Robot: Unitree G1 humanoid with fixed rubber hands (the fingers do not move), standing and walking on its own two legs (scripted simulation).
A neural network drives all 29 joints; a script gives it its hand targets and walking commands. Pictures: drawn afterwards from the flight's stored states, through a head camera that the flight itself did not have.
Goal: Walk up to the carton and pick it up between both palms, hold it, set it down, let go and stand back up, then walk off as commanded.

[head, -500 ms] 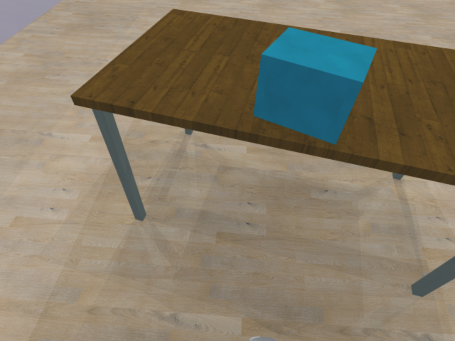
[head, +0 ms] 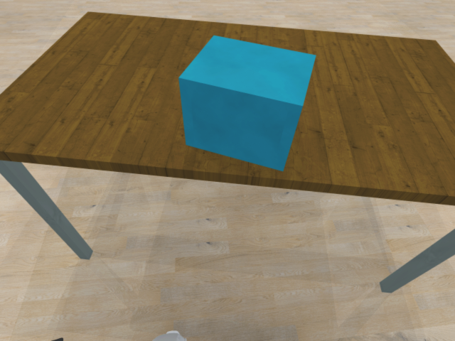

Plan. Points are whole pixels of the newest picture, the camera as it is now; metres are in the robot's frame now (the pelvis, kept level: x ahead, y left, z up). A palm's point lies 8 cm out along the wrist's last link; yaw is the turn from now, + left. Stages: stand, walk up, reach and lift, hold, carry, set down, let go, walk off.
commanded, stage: walk up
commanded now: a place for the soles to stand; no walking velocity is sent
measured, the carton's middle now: (247, 102) +0.61 -0.04 +0.08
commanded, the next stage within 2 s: reach and lift in 1.92 s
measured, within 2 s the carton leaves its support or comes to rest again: neither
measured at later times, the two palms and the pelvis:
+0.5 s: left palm (75, 319) +0.19 +0.27 -0.09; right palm out of the picture +0.14 -0.38 -0.12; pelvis +0.10 -0.05 -0.01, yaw -3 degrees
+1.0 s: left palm (78, 300) +0.22 +0.27 -0.08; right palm (403, 324) +0.19 -0.33 -0.10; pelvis +0.11 -0.03 +0.02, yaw -3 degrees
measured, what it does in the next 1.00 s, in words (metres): walks ahead: right foot, then left foot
